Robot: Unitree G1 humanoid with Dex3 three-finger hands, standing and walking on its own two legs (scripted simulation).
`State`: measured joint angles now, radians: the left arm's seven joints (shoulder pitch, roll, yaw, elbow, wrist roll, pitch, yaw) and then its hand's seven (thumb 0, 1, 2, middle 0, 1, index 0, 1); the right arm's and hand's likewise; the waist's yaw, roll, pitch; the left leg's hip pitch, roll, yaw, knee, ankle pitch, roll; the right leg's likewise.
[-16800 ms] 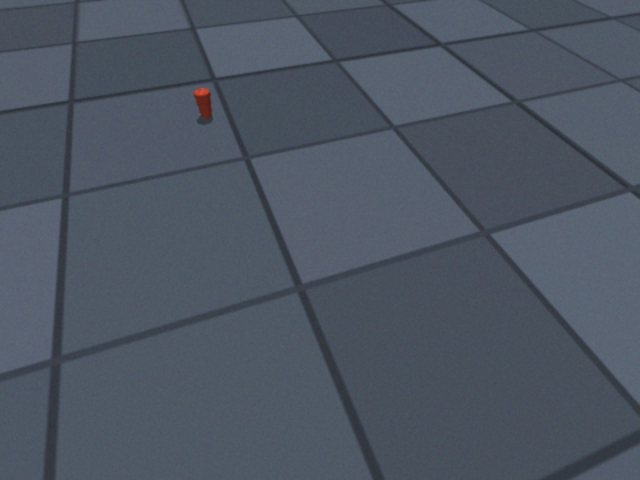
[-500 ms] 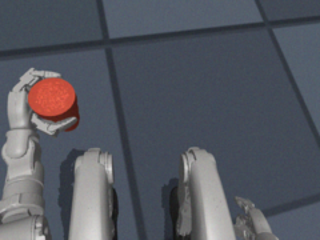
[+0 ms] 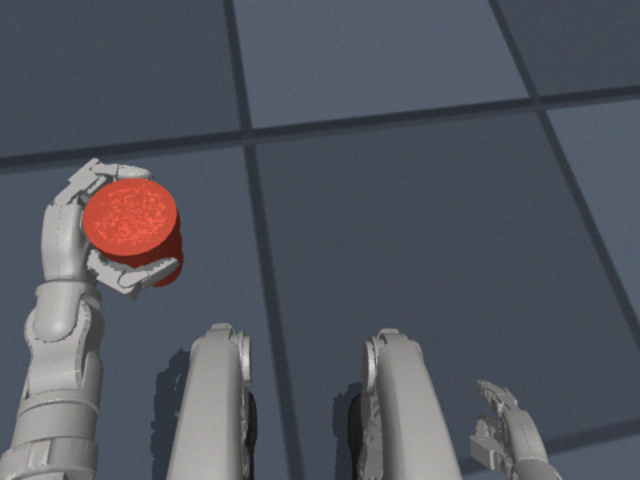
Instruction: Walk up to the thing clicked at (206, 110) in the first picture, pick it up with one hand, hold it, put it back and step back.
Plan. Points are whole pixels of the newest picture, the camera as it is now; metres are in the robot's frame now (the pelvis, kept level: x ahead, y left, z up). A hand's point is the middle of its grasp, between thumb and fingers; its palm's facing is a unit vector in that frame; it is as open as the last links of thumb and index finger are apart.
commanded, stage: lift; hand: left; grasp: from the side
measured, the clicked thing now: (147, 244) +0.38 +0.21 -0.03
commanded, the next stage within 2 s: hold in 1.44 s
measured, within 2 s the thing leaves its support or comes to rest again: neither
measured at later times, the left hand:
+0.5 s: hand (47, 165) +0.38 +0.22 +0.16, palm faces +0.13 -0.99 -0.06, open 11.3 cm
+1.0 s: hand (7, 94) +0.38 +0.20 +0.23, palm faces +0.11 -0.99 -0.05, open 11.3 cm
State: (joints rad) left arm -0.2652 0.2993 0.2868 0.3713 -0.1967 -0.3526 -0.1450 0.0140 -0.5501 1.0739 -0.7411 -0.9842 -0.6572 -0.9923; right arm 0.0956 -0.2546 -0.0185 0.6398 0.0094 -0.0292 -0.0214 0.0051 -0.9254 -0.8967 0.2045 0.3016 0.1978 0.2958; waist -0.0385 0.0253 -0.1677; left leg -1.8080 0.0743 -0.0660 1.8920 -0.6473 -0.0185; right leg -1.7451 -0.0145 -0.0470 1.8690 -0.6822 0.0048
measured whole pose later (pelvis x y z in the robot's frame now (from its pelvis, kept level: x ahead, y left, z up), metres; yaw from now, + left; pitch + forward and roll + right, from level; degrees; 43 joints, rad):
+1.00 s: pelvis +0.05 +0.00 +0.21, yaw +3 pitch +14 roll -2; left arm -0.13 0.24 0.15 0.43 -0.17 -0.32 -0.09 0.01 -0.54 1.07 -0.73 -0.99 -0.65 -1.00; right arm 0.22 -0.21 0.02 0.66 0.01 -0.05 -0.06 0.01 -0.92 -0.90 0.20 0.30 0.20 0.30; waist -0.03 0.02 -0.07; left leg -0.85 0.06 -0.01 1.07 -0.47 -0.02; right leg -0.79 -0.02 -0.05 1.04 -0.49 0.01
